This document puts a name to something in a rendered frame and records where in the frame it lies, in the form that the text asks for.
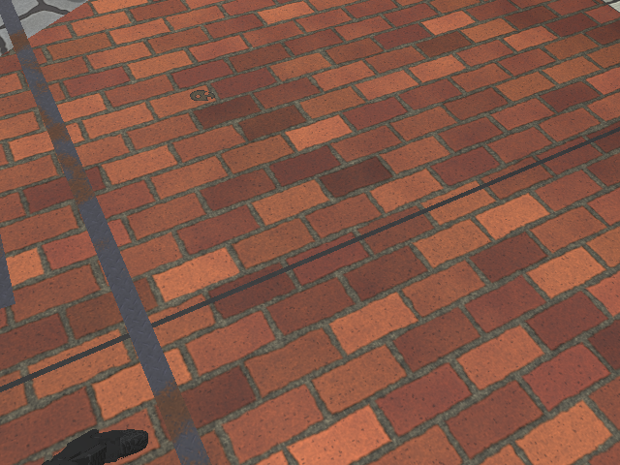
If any left robot hand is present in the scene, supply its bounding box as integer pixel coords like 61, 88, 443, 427
42, 429, 148, 465

